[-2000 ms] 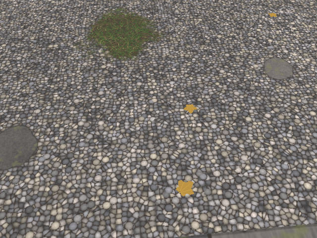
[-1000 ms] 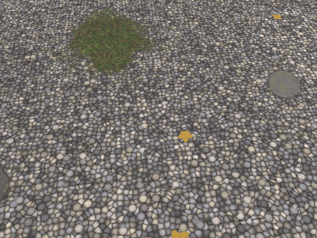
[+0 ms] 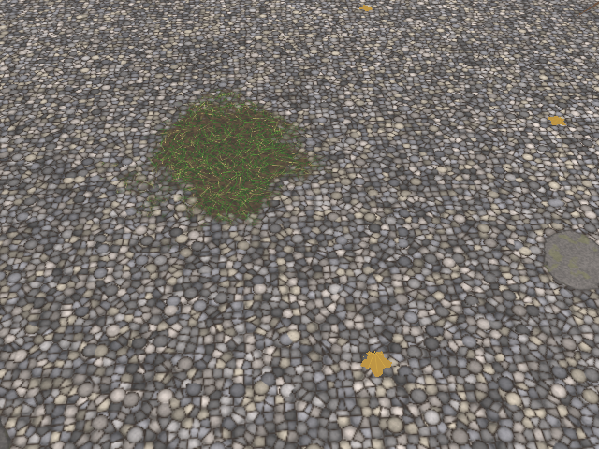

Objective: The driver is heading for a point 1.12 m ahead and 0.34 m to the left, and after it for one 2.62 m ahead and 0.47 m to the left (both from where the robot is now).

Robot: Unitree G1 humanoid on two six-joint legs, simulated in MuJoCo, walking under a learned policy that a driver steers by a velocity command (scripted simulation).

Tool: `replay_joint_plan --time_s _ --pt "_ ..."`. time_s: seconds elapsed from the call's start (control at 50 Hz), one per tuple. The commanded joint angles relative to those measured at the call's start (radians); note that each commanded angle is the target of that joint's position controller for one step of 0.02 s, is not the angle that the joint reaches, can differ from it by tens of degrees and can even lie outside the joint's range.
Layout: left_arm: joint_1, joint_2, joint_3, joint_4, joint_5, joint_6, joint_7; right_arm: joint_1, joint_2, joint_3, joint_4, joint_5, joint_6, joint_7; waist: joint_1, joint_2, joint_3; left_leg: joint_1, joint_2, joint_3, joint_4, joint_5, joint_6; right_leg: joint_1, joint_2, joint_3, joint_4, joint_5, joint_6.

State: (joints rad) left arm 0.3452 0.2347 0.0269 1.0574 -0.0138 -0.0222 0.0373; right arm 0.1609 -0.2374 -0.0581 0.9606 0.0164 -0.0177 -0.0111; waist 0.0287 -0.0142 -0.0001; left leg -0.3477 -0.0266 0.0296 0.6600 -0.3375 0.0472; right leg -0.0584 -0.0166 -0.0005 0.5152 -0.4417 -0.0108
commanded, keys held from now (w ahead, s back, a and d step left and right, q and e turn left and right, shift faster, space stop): w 0.60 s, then w+q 0.40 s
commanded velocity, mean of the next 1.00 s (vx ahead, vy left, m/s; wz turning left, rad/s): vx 0.44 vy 0.00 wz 0.13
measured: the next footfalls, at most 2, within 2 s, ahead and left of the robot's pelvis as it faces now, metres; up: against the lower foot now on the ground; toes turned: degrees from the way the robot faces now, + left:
right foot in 0.60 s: +0.42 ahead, -0.15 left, +0.00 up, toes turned -3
left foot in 1.20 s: +0.69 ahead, +0.11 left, +0.00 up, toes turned +19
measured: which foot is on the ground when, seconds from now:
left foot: down 0.00-0.62, up 0.64-1.00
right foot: down 0.00-0.10, up 0.12-0.58, down 0.60-1.00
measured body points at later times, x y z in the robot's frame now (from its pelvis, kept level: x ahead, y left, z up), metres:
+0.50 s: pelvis +0.17 +0.00 +0.01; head +0.19 +0.00 +0.46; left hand +0.37 +0.24 -0.09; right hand +0.11 -0.25 -0.13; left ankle +0.05 +0.11 -0.73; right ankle +0.35 -0.15 -0.69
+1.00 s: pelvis +0.44 -0.06 +0.01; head +0.45 -0.06 +0.46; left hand +0.41 +0.20 -0.13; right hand +0.61 -0.30 -0.10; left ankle +0.59 +0.14 -0.66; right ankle +0.38 -0.14 -0.73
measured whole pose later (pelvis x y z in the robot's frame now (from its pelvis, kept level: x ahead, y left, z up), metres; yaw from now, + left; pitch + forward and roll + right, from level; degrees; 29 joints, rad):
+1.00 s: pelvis +0.44 -0.06 +0.01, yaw +9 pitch +0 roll -2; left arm 0.31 0.23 0.06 1.01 0.02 -0.10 0.01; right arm 0.15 -0.26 -0.08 0.91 0.02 -0.05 0.01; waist 0.05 0.03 0.01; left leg -0.71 0.11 -0.07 0.81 0.06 0.04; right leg 0.04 0.06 -0.22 0.19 -0.23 -0.06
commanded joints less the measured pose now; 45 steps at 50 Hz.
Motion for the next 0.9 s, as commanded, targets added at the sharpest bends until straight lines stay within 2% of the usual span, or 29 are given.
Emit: replay_joint_plan --time_s 0.02,0.06,0.08,0.1,0.12,0.14,0.16,0.18,0.2,0.22,0.26,0.32,0.38,0.46,0.52,0.56,0.58,0.6,0.62,0.64,0.66,0.68,0.7,0.72,0.74,0.76,0.78,0.82,0.9 --pt "0.001 0.178 0.041 -0.031 -0.009 -0.042 0.001 -0.14 -0.081 -0.017 -0.09 0.01 -0.061 0.02 -0.004 -0.138 0.215 -0.188 0.048 0.004 0.036 -0.041 0.022 -0.083 -0.309 0.342 -0.298 -0.033 -0.202" --pt "-0.035 0.164 0.038 -0.042 -0.014 -0.042 -0.011 -0.025 -0.079 -0.026 -0.043 0.018 -0.071 0.029 -0.065 -0.11 0.163 0.053 0.009 0.048 -0.129 0.004 0.036 -0.146 -0.225 0.216 -0.207 0.124 -0.145" --pt "-0.058 0.165 0.037 -0.055 -0.008 -0.045 -0.015 0.091 -0.116 -0.047 0.0 0.015 -0.07 0.028 -0.112 -0.082 0.095 0.246 -0.008 0.024 -0.148 0.071 0.046 -0.216 -0.162 0.148 -0.086 0.308 -0.114" --pt "-0.076 0.119 0.025 -0.084 -0.011 -0.051 -0.016 0.219 -0.203 -0.075 0.033 0.011 -0.074 0.026 -0.148 0.107 0.03 0.421 0.134 -0.258 -0.271 -0.009 0.132 -0.378 -0.028 -0.001 0.219 0.4 -0.04" --pt "-0.075 0.08 0.013 -0.112 -0.005 -0.066 -0.012 0.348 -0.248 -0.079 0.057 0.01 -0.077 0.034 -0.181 0.302 -0.069 0.584 0.35 -0.676 -0.454 -0.06 0.259 -0.559 0.066 -0.002 0.558 -0.011 0.006" --pt "-0.099 0.118 0.027 -0.123 -0.025 -0.079 -0.019 0.276 -0.163 -0.044 0.048 -0.003 -0.089 0.036 -0.128 0.192 -0.025 0.532 0.399 -0.719 -0.473 -0.085 0.255 -0.651 0.024 0.108 0.716 -0.089 -0.022" --pt "-0.103 0.124 0.03 -0.123 -0.042 -0.086 -0.027 0.19 -0.125 -0.028 0.02 -0.006 -0.096 0.038 -0.091 0.131 0.037 0.455 0.373 -0.597 -0.475 -0.057 0.225 -0.668 -0.028 0.118 0.752 -0.014 -0.053" --pt "-0.108 0.116 0.033 -0.118 -0.04 -0.09 -0.03 0.146 -0.106 -0.019 0.007 -0.009 -0.098 0.04 -0.069 0.08 0.056 0.409 0.333 -0.491 -0.493 -0.035 0.194 -0.664 -0.069 0.107 0.717 0.077 -0.072" --pt "-0.118 0.12 0.043 -0.116 -0.029 -0.087 -0.03 0.126 -0.087 -0.009 0.001 -0.01 -0.098 0.041 -0.056 0.054 0.074 0.375 0.289 -0.394 -0.512 0.031 0.161 -0.649 -0.099 0.092 0.662 0.146 -0.078" --pt "-0.109 0.115 0.048 -0.114 -0.022 -0.08 -0.032 0.128 -0.085 -0.004 0.005 -0.015 -0.094 0.039 -0.043 0.086 0.068 0.341 0.264 -0.328 -0.526 0.087 0.147 -0.605 -0.116 0.08 0.621 0.187 -0.071" --pt "-0.114 0.094 0.051 -0.112 -0.014 -0.067 -0.038 0.17 -0.092 0.0 0.017 -0.016 -0.088 0.029 -0.041 0.083 0.07 0.326 0.236 -0.25 -0.547 0.18 0.147 -0.593 -0.121 0.048 0.555 0.227 -0.044" --pt "-0.229 0.073 0.048 -0.159 -0.004 -0.057 -0.034 0.206 -0.139 -0.006 0.026 -0.017 -0.082 0.01 -0.06 0.055 0.1 0.314 0.247 -0.214 -0.58 0.227 0.166 -0.658 -0.121 0.028 0.394 0.301 0.004" --pt "-0.327 0.061 0.039 -0.193 -0.004 -0.059 -0.04 0.223 -0.153 -0.01 0.028 -0.017 -0.075 -0.001 -0.081 0.08 0.111 0.287 0.233 -0.156 -0.592 0.245 0.156 -0.629 -0.1 0.012 0.215 0.417 0.024" --pt "-0.422 0.064 0.03 -0.224 -0.011 -0.065 -0.057 0.272 -0.149 -0.014 0.05 -0.004 -0.069 -0.004 -0.1 0.079 0.134 0.301 0.248 -0.105 -0.581 0.272 0.148 -0.581 -0.076 -0.005 0.093 0.481 0.014" --pt "-0.449 0.085 0.032 -0.247 -0.014 -0.072 -0.072 0.271 -0.157 -0.023 0.058 0.003 -0.06 -0.005 -0.081 0.084 0.136 0.378 0.289 -0.098 -0.538 0.313 0.13 -0.563 -0.071 0.009 0.036 0.439 -0.024" --pt "-0.391 0.12 0.047 -0.241 -0.015 -0.077 -0.077 0.245 -0.178 -0.031 0.051 0.003 -0.053 -0.005 -0.035 0.104 0.092 0.412 0.299 -0.087 -0.452 0.499 0.112 -0.453 -0.039 -0.015 0.017 0.378 -0.055" --pt "-0.296 0.149 0.064 -0.217 -0.014 -0.077 -0.075 0.227 -0.181 -0.032 0.046 0.0 -0.047 -0.004 0.021 0.112 0.028 0.405 0.275 -0.059 -0.325 0.678 0.094 -0.318 -0.005 -0.043 0.012 0.357 -0.076" --pt "-0.113 0.19 0.09 -0.157 -0.016 -0.075 -0.069 0.225 -0.158 -0.023 0.039 -0.007 -0.039 -0.005 0.1 0.102 -0.08 0.334 0.22 -0.019 -0.109 0.749 0.065 -0.086 0.021 -0.059 0.015 0.342 -0.103" --pt "0.068 0.272 0.112 -0.122 -0.003 -0.073 -0.058 0.257 -0.109 -0.001 0.015 -0.026 -0.037 -0.003 0.139 -0.042 -0.231 0.095 0.149 0.014 0.241 0.452 0.027 0.228 -0.186 0.193 0.014 0.262 -0.168" --pt "0.11 0.308 0.112 -0.105 0.008 -0.074 -0.069 0.373 0.034 0.035 0.014 -0.009 -0.058 0.005 0.061 -0.306 -0.357 -0.238 -0.04 -0.056 0.552 -0.22 -0.021 0.46 -0.386 0.696 -0.181 -0.029 -0.305" --pt "0.056 0.206 0.083 -0.118 0.004 -0.083 -0.072 0.284 -0.087 0.008 0.015 0.026 -0.081 0.005 0.091 -0.176 -0.264 -0.332 0.002 -0.188 0.672 -0.226 0.003 0.37 -0.364 0.716 -0.266 -0.117 -0.252" --pt "-0.039 0.164 0.07 -0.135 0.004 -0.091 -0.07 0.197 -0.142 -0.009 -0.017 0.047 -0.093 0.004 0.068 -0.136 -0.131 -0.385 0.052 -0.17 0.684 -0.129 0.027 0.237 -0.346 0.554 -0.276 -0.059 -0.205" --pt "-0.128 0.137 0.059 -0.151 0.008 -0.097 -0.07 0.163 -0.145 -0.012 -0.023 0.041 -0.093 -0.005 0.029 -0.061 -0.073 -0.336 0.112 -0.15 0.64 -0.025 0.03 0.096 -0.315 0.423 -0.298 0.067 -0.181" --pt "-0.176 0.106 0.052 -0.153 0.015 -0.103 -0.071 0.157 -0.135 -0.021 -0.019 0.025 -0.086 -0.012 0.0 -0.053 -0.033 -0.286 0.146 -0.151 0.582 0.041 0.027 -0.007 -0.279 0.316 -0.326 0.159 -0.162" --pt "-0.194 0.087 0.046 -0.146 0.027 -0.107 -0.07 0.184 -0.115 -0.024 -0.012 0.022 -0.071 -0.01 -0.03 -0.079 -0.027 -0.218 0.172 -0.16 0.548 0.081 0.026 -0.07 -0.25 0.236 -0.351 0.212 -0.144" --pt "-0.192 0.075 0.045 -0.137 0.029 -0.108 -0.069 0.201 -0.092 -0.024 -0.006 0.024 -0.057 -0.008 -0.042 -0.085 -0.018 -0.192 0.178 -0.157 0.528 0.095 0.025 -0.098 -0.232 0.181 -0.371 0.248 -0.142" --pt "-0.178 0.08 0.046 -0.126 0.029 -0.11 -0.065 0.204 -0.076 -0.024 -0.005 0.025 -0.044 -0.007 -0.047 -0.078 -0.003 -0.196 0.181 -0.152 0.516 0.104 0.022 -0.118 -0.225 0.132 -0.386 0.29 -0.147" --pt "-0.153 0.108 0.053 -0.112 0.031 -0.113 -0.053 0.155 -0.076 -0.028 -0.026 0.022 -0.028 -0.008 -0.046 -0.055 0.035 -0.266 0.181 -0.16 0.471 0.17 0.012 -0.124 -0.223 0.066 -0.412 0.349 -0.157" --pt "-0.113 0.128 0.055 -0.105 0.037 -0.106 -0.029 0.056 -0.078 -0.034 -0.066 0.012 -0.033 0.003 -0.027 -0.028 0.069 -0.376 0.159 -0.172 0.29 0.35 -0.01 -0.059 -0.22 -0.03 -0.429 0.431 -0.148"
